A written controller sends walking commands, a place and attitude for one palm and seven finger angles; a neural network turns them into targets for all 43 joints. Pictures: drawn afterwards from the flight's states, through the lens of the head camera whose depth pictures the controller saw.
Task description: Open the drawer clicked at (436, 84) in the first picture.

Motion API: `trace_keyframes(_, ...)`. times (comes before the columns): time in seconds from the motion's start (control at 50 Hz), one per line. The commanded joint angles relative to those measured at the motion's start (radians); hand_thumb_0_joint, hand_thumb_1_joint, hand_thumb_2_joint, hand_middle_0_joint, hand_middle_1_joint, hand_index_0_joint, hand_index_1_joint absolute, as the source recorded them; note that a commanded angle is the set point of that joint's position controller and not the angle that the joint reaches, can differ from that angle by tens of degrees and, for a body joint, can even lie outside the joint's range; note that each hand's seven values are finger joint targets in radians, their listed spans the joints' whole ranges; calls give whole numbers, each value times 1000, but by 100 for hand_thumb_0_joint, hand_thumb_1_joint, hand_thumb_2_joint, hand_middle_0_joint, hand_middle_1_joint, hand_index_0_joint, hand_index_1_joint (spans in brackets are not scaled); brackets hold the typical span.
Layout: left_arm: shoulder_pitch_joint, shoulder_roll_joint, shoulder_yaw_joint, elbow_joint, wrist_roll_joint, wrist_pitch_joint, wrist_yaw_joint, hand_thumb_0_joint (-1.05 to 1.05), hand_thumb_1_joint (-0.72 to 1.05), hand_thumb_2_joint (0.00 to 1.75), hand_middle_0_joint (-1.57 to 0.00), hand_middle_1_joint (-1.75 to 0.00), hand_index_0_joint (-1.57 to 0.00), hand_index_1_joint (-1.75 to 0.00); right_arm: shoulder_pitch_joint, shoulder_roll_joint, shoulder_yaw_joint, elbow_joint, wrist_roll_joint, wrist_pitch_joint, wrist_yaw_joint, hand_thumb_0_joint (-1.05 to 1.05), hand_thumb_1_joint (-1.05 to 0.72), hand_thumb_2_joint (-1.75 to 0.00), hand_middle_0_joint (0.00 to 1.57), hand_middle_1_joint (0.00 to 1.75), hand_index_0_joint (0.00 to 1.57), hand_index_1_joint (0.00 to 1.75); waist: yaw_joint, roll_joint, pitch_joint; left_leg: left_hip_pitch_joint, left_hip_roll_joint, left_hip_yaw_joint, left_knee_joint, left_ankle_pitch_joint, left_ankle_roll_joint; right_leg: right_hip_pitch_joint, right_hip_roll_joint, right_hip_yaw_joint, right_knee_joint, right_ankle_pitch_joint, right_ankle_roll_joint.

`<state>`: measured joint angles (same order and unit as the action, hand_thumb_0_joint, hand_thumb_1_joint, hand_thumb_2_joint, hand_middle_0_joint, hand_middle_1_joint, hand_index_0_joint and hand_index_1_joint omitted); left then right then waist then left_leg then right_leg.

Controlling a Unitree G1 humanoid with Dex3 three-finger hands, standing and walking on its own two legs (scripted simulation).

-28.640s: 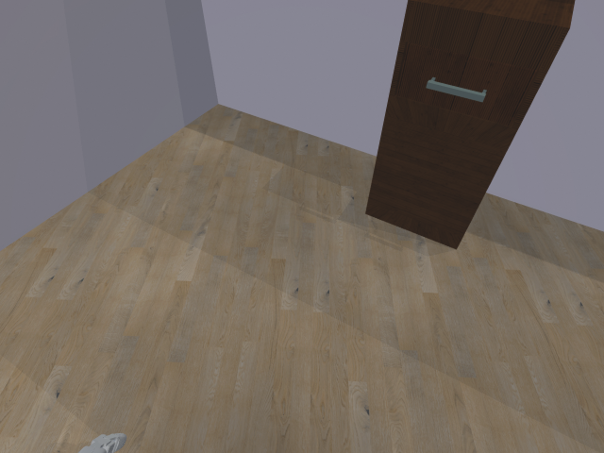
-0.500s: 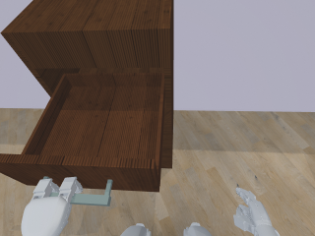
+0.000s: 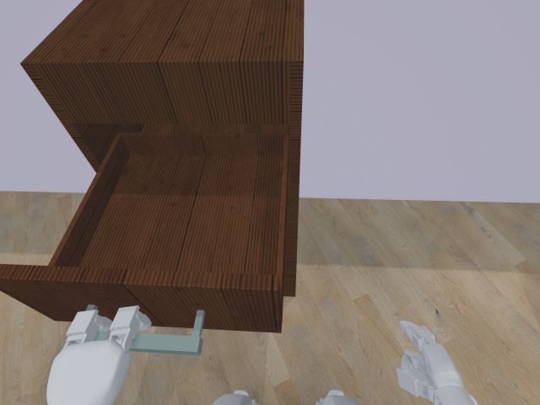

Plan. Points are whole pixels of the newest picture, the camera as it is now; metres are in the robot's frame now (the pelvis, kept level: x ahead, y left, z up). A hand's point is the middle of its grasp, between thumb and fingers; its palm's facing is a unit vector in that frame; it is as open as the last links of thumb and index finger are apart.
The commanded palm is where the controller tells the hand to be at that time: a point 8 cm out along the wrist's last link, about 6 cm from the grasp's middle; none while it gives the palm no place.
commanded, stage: lift the hand off the handle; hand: left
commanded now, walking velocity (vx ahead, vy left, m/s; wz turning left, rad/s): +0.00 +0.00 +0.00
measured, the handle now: (140, 328) +0.22 +0.21 +0.01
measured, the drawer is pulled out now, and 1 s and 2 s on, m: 0.30 0.30 0.30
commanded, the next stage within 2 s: draw the hand back to the body in 1.56 s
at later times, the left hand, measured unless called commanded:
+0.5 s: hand (116, 365) +0.17 +0.22 +0.01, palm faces +0.00 -0.11 -0.99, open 13.6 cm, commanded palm +0.15 +0.22 +0.07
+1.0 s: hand (89, 356) +0.17 +0.22 +0.08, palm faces +0.05 -0.13 -0.99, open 13.8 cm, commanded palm +0.14 +0.22 +0.14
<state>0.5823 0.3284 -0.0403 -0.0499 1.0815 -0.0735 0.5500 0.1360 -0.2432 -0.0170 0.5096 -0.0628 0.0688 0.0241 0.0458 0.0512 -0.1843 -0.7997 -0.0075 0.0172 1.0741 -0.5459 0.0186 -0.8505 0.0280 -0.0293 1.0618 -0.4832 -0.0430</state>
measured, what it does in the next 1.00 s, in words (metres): stands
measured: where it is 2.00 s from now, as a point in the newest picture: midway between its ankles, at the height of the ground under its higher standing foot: outside the picture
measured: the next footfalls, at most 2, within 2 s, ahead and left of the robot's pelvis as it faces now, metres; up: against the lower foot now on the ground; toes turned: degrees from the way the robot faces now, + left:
none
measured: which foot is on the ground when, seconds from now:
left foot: down 0.00-1.00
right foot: down 0.00-1.00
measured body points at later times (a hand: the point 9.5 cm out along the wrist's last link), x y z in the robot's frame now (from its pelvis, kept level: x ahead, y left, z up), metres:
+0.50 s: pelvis +0.00 +0.01 +0.01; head +0.04 -0.02 +0.46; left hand +0.17 +0.23 +0.07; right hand +0.20 -0.21 -0.09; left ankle -0.01 +0.11 -0.66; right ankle +0.02 -0.10 -0.66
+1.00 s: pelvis +0.01 +0.00 +0.04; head +0.02 -0.04 +0.49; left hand +0.16 +0.23 +0.14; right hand +0.23 -0.21 -0.05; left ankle -0.01 +0.11 -0.66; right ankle +0.02 -0.10 -0.66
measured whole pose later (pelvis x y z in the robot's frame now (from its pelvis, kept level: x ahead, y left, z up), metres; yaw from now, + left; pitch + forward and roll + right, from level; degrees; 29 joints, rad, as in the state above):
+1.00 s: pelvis +0.01 +0.00 +0.04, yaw +0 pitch +8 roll +0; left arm 0.65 0.38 -0.06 -0.31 0.98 0.00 0.39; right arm 0.16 -0.25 0.01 0.48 -0.03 0.07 0.04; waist 0.08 0.09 -0.15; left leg -0.52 -0.01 0.02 0.84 -0.46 0.02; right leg -0.57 0.03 -0.02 0.83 -0.41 -0.04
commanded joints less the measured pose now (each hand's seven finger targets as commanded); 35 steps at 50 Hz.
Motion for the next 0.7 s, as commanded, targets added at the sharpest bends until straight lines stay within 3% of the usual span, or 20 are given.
trace_keyframes(0.0, 53, 78, 16, -157, -7, 0, 26, 0, -50, 30, -30, -120, -30, -120, -70, -96, -40, -158, -1, -54, -1, 0, -90, -90, 20, 30, 20, 30, -10, -63, -147, 145, -13, -32, -135, 285, 14, 93, 1, 11, -168, 241, -13)
trace_keyframes(0.04, 60, 106, 45, -151, 0, 0, 30, 0, -50, 30, -30, -120, -30, -120, -76, -96, -35, -164, -1, -54, -4, 0, -90, -90, 20, 30, 20, 30, -6, -87, -156, 130, -12, -31, -134, 289, 12, 106, 1, 16, -164, 260, -13)
trace_keyframes(0.12, -12, 104, 30, -148, 33, 3, 44, 0, -50, 30, -30, -120, -30, -120, -76, -94, -32, -158, 0, -52, -1, 0, -90, -90, 20, 30, 20, 30, -8, -50, -143, 144, -11, -34, -136, 260, 3, 54, 3, 15, -158, 195, -18)
trace_keyframes(0.18, -21, 99, 25, -149, 22, 19, 45, 0, -50, 30, -30, -120, -30, -120, -73, -95, -32, -159, 5, -52, -3, 0, -90, -90, 20, 30, 20, 30, -8, -21, -148, 156, -10, -34, -146, 254, 3, 66, 2, 6, -166, 182, -18)
trace_keyframes(0.24, -54, 93, 17, -153, 11, 36, 44, 0, -50, 30, -30, -120, -30, -120, -66, -97, -32, -160, 6, -52, -10, 0, -90, -90, 20, 30, 20, 30, -19, -49, -168, 167, -5, -39, -154, 272, 6, 83, 3, 0, -171, 203, -15)
trace_keyframes(0.34, -18, 132, 36, -253, -14, 56, 35, 0, -50, 30, -30, -120, -30, -120, -72, -94, -25, -176, 15, -47, -15, 0, -90, -90, 20, 30, 20, 30, -1, -30, -201, 223, -7, -32, -189, 315, 7, 162, -1, 11, -207, 242, -16)
trace_keyframes(0.44, -37, 140, 39, -265, -24, 68, 17, 0, -50, 30, -30, -120, -30, -120, -81, -93, -18, -173, 20, -47, -16, 0, -90, -90, 20, 30, 20, 30, -11, -28, -113, 233, -1, -33, -227, 285, 11, 170, -3, 12, -253, 212, -15)
trace_keyframes(0.54, 20, 136, 37, -307, -46, 66, -11, 0, -50, 30, -30, -120, -30, -120, -86, -91, -19, -184, 25, -51, -6, 0, -90, -90, 20, 30, 20, 30, 8, -15, -124, 274, 2, -32, -258, 336, 10, 234, -6, 23, -272, 265, -17)
trace_keyframes(0.6, 17, 131, 15, -354, -52, 63, -30, 0, -50, 30, -30, -120, -30, -120, -88, -90, -21, -186, 25, -52, 2, 0, -90, -90, 20, 30, 20, 30, 5, -2, -108, 297, 4, -31, -271, 333, 11, 235, -11, 29, -292, 252, -16)
trace_keyframes(0.68, 59, 161, 59, -351, -57, 60, -43, 0, -50, 30, -30, -120, -30, -120, -93, -90, -18, -187, 28, -52, 6, 0, -90, -90, 20, 30, 20, 30, 13, -45, -69, 288, 2, -27, -289, 313, 12, 266, -11, 45, -318, 270, -15)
